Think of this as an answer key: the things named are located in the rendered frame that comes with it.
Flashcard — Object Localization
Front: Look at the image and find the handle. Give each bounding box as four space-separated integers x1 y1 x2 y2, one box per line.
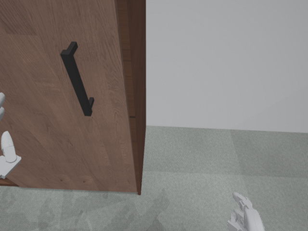
60 41 94 116

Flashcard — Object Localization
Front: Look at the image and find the right robot hand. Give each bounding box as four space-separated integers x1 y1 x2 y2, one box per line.
228 192 265 231

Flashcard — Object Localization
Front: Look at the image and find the left robot hand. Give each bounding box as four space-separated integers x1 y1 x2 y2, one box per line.
0 92 21 179

